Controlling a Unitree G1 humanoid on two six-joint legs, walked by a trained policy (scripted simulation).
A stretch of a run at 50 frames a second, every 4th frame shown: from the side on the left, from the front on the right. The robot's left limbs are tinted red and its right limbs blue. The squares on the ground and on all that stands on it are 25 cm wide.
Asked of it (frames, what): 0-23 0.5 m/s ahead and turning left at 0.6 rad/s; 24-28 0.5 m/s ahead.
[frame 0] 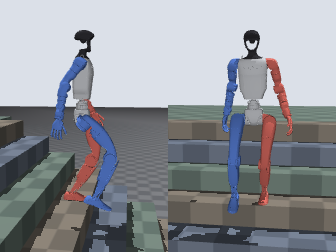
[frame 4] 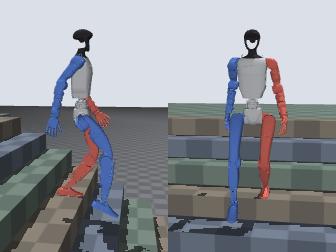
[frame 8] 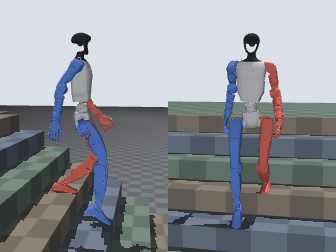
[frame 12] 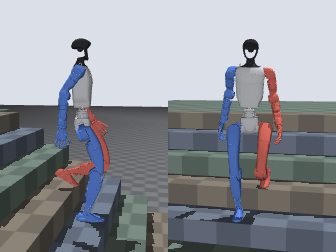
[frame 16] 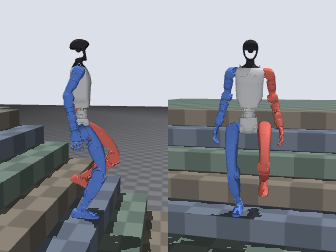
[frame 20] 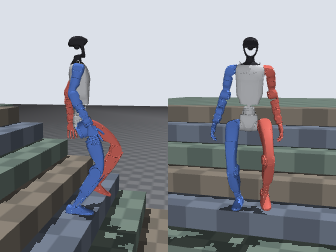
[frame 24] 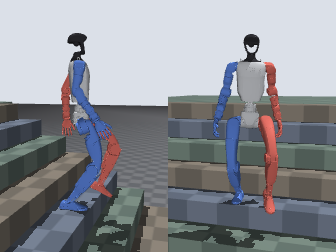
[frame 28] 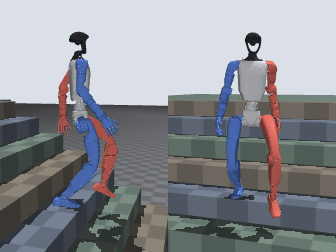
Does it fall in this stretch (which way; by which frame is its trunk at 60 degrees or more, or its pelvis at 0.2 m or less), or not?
no
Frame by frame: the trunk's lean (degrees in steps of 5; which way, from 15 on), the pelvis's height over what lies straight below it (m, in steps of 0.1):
0: 0, 0.7
4: 0, 0.7
8: 0, 0.8
12: 0, 0.8
16: 5, 0.7
20: 5, 0.7
24: 5, 0.7
28: 0, 0.7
